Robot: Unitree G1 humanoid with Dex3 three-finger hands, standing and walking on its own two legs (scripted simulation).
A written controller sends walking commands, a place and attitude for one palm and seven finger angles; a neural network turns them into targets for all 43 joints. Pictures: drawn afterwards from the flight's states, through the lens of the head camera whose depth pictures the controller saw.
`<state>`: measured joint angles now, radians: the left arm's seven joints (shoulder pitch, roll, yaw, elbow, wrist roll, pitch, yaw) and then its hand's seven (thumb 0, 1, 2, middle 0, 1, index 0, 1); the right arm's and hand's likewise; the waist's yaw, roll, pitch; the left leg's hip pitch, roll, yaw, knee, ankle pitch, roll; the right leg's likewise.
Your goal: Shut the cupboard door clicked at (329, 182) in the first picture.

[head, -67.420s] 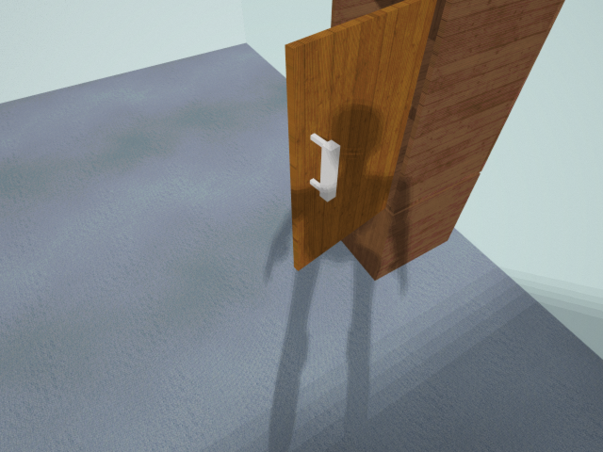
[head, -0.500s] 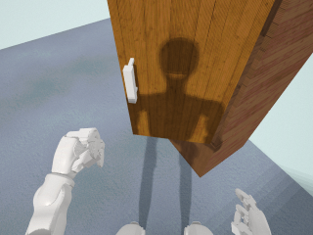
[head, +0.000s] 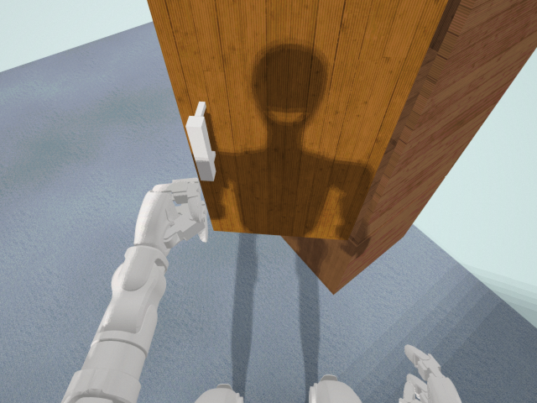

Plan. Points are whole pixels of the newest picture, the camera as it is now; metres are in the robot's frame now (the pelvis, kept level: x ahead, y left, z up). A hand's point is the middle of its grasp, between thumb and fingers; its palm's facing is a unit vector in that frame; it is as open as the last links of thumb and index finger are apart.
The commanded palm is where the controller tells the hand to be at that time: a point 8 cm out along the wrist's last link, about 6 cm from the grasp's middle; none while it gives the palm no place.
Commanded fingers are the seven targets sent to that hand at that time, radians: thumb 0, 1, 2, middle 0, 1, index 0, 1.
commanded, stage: bring the fist close to the handle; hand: left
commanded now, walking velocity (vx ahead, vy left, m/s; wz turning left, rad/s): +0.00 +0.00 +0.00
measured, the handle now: (204, 142) +0.51 +0.12 +0.07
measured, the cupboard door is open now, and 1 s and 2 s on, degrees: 48 47 30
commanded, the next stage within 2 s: push the door shut along its arc in 0.64 s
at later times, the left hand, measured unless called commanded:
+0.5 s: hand (216, 183) +0.41 +0.09 +0.08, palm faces -0.09 -0.99 -0.05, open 3.1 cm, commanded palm +0.39 +0.15 +0.07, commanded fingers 0.00 0.90 0.90 -1.30 -1.50 -1.30 -1.50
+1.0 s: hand (223, 173) +0.44 +0.08 +0.07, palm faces -0.14 -0.99 -0.04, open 3.1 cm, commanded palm +0.43 +0.14 +0.07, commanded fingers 0.00 0.90 0.90 -1.30 -1.50 -1.30 -1.50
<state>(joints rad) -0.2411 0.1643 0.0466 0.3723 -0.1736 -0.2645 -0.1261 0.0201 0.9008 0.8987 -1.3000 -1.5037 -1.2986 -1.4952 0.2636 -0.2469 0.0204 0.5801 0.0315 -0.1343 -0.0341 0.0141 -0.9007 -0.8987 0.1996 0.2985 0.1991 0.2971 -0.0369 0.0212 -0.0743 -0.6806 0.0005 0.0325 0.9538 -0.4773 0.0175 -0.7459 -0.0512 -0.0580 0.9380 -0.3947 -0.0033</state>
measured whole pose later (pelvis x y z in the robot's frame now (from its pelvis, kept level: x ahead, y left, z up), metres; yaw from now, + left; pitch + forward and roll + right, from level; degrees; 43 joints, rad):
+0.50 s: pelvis -0.01 -0.01 +0.00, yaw -1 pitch +13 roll +1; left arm -0.54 0.19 0.14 0.76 -0.13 -0.37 -0.10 0.02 0.90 0.90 -1.30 -1.50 -1.30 -1.50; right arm 0.34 -0.26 0.00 0.64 0.02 -0.05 0.00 0.01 -0.90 -0.90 0.20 0.30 0.20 0.30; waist -0.07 0.03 -0.10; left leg -0.71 0.02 0.04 0.94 -0.46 0.00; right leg -0.79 -0.03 -0.05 0.93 -0.37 -0.02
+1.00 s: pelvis -0.02 -0.01 -0.01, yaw +0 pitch +15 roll +1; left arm -0.78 0.24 0.16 1.02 -0.13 -0.42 -0.14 0.02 0.90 0.90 -1.31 -1.50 -1.30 -1.50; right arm 0.30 -0.26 0.02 0.64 0.02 -0.07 -0.02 0.01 -0.90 -0.90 0.20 0.30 0.20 0.30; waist -0.10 0.02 -0.07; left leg -0.80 0.01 0.03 0.98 -0.44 0.01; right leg -0.87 -0.04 -0.06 0.96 -0.36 -0.02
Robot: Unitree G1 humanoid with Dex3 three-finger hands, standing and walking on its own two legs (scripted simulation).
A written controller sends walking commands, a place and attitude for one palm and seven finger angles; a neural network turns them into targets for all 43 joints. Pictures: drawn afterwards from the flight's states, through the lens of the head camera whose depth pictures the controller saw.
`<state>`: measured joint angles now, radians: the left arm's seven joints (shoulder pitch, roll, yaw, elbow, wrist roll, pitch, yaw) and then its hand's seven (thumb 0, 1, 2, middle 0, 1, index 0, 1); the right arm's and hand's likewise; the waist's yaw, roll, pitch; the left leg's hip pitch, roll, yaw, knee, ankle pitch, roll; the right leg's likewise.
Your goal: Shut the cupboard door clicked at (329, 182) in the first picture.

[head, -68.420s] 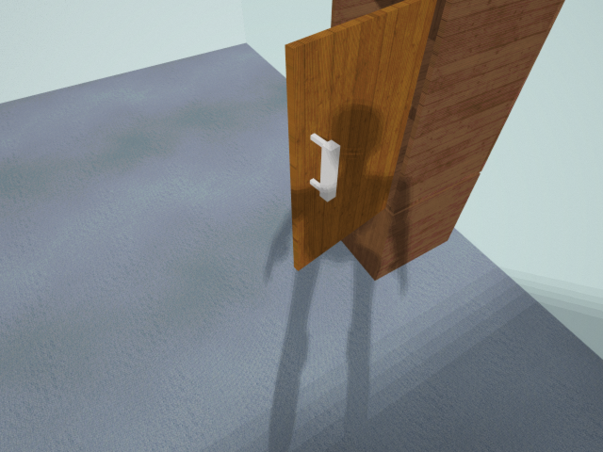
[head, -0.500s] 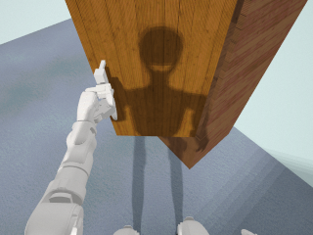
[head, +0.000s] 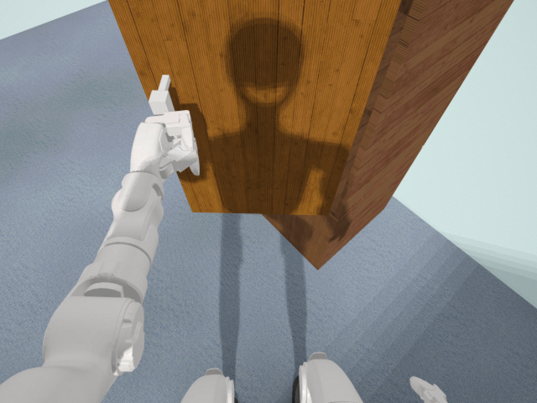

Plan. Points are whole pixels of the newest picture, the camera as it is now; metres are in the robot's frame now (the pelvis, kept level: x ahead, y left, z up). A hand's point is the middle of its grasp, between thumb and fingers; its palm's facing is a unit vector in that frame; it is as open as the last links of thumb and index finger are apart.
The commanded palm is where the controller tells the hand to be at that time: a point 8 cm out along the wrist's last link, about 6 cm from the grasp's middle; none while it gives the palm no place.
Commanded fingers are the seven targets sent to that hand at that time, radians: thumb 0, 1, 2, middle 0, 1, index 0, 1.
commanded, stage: push the door shut along its arc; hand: left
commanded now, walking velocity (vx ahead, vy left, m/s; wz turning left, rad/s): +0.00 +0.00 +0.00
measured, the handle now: (172, 119) +0.54 +0.14 +0.08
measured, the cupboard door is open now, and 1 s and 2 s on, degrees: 47 30 18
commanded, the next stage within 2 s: pull the fist back off the door in 1.50 s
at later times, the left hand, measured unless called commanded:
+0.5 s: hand (194, 126) +0.52 +0.10 +0.08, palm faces -0.25 -0.97 -0.04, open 3.2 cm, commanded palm +0.52 +0.13 +0.08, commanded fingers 0.00 0.90 0.90 -1.30 -1.50 -1.30 -1.50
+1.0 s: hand (232, 93) +0.58 +0.04 +0.09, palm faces -0.38 -0.93 -0.04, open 2.8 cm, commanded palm +0.58 +0.09 +0.08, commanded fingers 0.00 0.90 0.90 -1.30 -1.50 -1.30 -1.50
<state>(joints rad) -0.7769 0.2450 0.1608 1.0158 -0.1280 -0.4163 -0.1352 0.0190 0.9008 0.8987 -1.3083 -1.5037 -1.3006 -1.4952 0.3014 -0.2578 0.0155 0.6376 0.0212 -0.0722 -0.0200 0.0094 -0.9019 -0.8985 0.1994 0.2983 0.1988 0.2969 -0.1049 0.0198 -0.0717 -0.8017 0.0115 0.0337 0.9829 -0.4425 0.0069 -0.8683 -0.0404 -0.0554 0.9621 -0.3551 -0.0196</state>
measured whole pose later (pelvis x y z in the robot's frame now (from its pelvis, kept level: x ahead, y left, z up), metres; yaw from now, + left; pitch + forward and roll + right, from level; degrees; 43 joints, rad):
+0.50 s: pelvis +0.00 +0.01 -0.02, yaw +0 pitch +20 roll -1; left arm -1.06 0.38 0.16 1.23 -0.13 -0.38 -0.26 0.02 0.90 0.90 -1.30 -1.50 -1.32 -1.50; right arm 0.38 -0.28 0.02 0.68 0.01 -0.08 -0.01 0.01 -0.90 -0.90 0.20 0.30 0.20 0.30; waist -0.18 0.03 -0.08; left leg -0.97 0.01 0.01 1.08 -0.47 0.02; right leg -1.01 -0.04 -0.08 1.02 -0.36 -0.01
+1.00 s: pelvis +0.01 +0.01 -0.03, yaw -2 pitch +26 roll -2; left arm -1.29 0.49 0.28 1.31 -0.02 -0.29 -0.31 -0.02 0.83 0.90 -1.30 -1.50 -1.30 -1.49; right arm 0.43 -0.27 0.05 0.62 -0.03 -0.04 0.01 0.01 -0.90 -0.90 0.20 0.30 0.20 0.30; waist -0.29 0.07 -0.08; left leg -1.10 0.04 0.04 1.16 -0.52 0.03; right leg -1.15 -0.02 -0.05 1.09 -0.39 0.00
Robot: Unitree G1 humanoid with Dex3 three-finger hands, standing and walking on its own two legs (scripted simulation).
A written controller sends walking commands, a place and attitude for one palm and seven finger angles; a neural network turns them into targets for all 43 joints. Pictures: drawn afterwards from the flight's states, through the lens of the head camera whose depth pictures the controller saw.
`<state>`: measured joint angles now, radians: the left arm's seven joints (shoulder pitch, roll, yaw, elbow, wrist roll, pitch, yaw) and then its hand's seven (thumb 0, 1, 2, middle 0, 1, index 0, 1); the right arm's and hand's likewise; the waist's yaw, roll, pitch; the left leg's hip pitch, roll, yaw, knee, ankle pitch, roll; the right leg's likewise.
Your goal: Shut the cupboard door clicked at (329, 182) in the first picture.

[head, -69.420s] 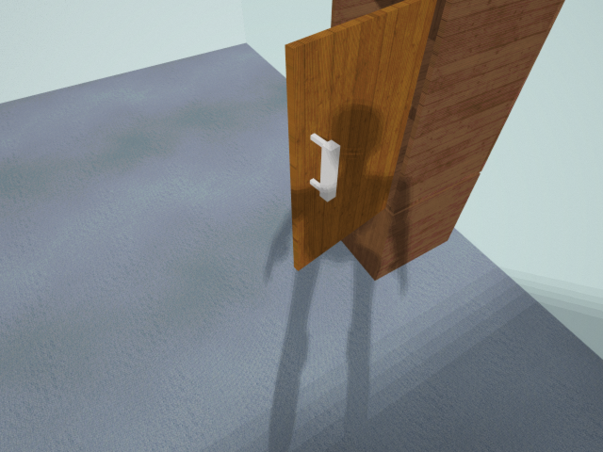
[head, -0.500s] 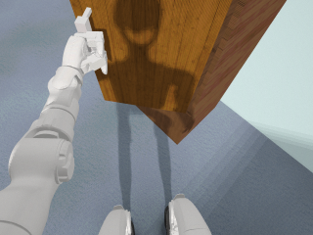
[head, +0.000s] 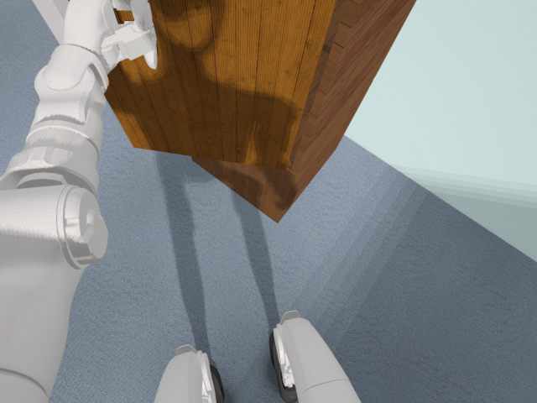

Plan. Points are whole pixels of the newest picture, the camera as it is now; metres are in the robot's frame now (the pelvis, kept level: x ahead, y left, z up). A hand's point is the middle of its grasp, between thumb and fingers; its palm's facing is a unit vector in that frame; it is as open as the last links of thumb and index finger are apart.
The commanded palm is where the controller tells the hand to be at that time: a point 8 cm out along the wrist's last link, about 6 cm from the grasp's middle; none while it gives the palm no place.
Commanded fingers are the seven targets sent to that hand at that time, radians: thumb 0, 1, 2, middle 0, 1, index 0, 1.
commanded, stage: push the door shut along its arc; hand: left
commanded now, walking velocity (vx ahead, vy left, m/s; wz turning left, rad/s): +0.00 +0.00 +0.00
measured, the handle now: (75, 22) +0.62 +0.13 +0.11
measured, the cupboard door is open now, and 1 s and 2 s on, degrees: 30 18 18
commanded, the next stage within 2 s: pull the fist back off the door in 0.50 s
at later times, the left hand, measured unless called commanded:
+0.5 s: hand (160, 28) +0.58 +0.03 +0.13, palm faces -0.41 -0.91 -0.04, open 3.4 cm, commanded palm +0.62 +0.04 +0.11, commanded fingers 0.00 0.90 0.90 -1.30 -1.50 -1.30 -1.50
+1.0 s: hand (185, 15) +0.61 +0.00 +0.12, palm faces -0.01 -0.99 -0.10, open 3.2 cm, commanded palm +0.57 +0.04 +0.11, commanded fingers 0.00 0.90 0.90 -1.30 -1.50 -1.30 -1.50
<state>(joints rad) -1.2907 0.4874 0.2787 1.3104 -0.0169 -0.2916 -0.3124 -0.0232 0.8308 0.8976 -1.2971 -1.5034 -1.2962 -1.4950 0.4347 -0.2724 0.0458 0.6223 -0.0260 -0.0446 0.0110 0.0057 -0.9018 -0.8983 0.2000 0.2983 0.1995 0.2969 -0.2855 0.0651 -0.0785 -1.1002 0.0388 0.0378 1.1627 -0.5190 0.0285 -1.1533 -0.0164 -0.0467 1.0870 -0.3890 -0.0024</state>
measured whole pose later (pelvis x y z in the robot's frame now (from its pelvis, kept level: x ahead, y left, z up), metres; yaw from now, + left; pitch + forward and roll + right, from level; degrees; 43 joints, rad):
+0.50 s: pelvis -0.01 -0.01 -0.01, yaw +1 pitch +28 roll -3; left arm -1.48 0.52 0.14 1.39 -0.03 -0.20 -0.35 0.03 0.96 1.00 -1.30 -1.50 -1.30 -1.50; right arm 0.41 -0.28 0.03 0.70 -0.04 -0.11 -0.01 0.00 -0.90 -0.90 0.20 0.30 0.20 0.30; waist -0.31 0.05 -0.07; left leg -1.20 0.04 -0.01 1.22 -0.51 0.01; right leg -1.22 -0.02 -0.09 1.12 -0.39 -0.02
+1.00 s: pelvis -0.01 -0.01 -0.01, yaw +0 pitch +30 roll -1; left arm -1.45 0.40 0.29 1.39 0.14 -0.27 0.20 0.02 0.94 0.95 -1.30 -1.50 -1.30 -1.49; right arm 0.48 -0.22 0.04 0.66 -0.11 -0.04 0.11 0.00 -0.90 -0.90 0.20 0.30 0.20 0.30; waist -0.32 0.09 -0.09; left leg -1.19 0.04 0.02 1.18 -0.50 0.01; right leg -1.25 -0.01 -0.06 1.11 -0.38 -0.02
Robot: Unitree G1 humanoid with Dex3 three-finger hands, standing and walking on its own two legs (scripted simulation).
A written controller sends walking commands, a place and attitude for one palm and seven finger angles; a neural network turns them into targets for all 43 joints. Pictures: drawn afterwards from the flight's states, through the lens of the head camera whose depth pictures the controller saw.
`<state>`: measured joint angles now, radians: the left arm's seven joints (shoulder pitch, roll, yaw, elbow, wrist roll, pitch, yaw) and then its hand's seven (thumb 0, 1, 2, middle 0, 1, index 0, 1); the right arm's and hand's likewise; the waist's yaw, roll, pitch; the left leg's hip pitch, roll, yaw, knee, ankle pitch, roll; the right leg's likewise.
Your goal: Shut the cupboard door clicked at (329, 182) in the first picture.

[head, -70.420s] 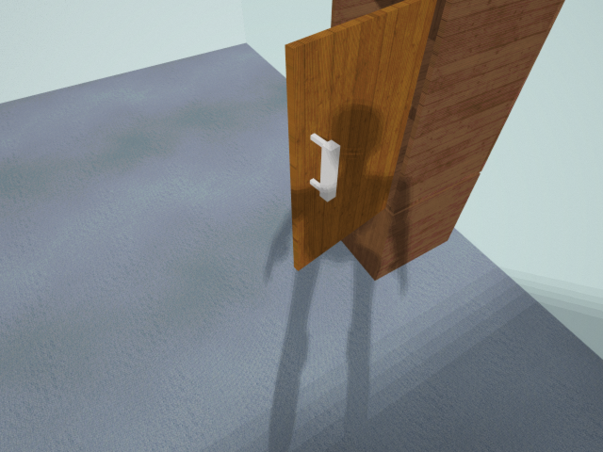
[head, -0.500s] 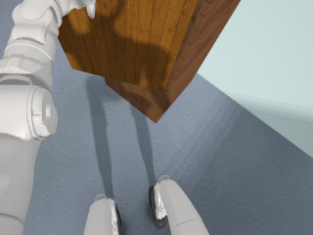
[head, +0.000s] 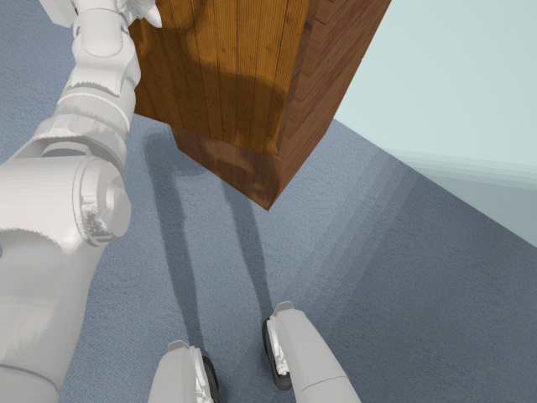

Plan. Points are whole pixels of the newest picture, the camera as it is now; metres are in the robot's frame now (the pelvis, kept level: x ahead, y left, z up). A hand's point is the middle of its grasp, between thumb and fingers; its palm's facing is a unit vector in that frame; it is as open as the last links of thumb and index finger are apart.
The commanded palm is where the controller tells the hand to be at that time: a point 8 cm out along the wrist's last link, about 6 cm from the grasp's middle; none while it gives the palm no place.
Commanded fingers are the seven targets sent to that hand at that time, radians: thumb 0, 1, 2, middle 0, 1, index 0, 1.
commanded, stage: pull the fist back off the door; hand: left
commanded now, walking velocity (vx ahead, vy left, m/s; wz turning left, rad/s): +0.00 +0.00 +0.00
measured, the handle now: out of the picture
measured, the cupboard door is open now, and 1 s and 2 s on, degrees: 18 18 18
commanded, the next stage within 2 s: draw the hand back to the body in 0.48 s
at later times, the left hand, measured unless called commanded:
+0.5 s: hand (158, 54) +0.53 +0.01 +0.12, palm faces -0.03 -1.00 -0.04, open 3.1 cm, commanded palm +0.52 +0.06 +0.12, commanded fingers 0.00 0.90 0.90 -1.30 -1.50 -1.30 -1.50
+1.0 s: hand (44, 105) +0.43 +0.09 +0.19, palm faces -0.03 -1.00 -0.05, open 3.1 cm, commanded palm +0.39 +0.15 +0.18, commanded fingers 0.00 0.90 0.90 -1.27 -1.47 -1.27 -1.47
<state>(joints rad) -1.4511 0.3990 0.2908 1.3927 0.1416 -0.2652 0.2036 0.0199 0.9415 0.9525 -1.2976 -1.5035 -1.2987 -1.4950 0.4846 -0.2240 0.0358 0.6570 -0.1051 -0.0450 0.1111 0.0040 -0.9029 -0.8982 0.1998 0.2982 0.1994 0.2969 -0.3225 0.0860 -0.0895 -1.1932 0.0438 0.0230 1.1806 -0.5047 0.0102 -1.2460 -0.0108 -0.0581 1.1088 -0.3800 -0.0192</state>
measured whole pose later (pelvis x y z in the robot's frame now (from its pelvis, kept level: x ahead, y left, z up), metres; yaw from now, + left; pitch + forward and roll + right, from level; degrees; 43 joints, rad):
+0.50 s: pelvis +0.03 -0.01 +0.04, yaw +1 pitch +21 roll +0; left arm -0.98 0.10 0.13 1.14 0.01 -0.43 0.22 0.02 0.90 0.90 -1.30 -1.50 -1.30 -1.50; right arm 0.37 -0.26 -0.03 0.64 -0.06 0.00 0.08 0.01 -0.90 -0.90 0.20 0.30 0.20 0.30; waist -0.17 0.04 -0.10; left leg -0.88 0.02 0.02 1.00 -0.48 0.00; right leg -0.94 -0.02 -0.06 0.97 -0.39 -0.02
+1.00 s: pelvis +0.03 -0.01 +0.08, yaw +1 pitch +9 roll +0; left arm -0.44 0.14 0.05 0.56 -0.11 -0.33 0.01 0.02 0.90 0.90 -1.30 -1.50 -1.30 -1.50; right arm 0.38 -0.25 -0.02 0.63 0.03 0.01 0.01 0.01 -0.90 -0.90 0.20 0.30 0.20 0.30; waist -0.05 0.04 -0.08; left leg -0.51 0.03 0.03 0.76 -0.40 0.00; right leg -0.57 -0.01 -0.06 0.74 -0.32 -0.02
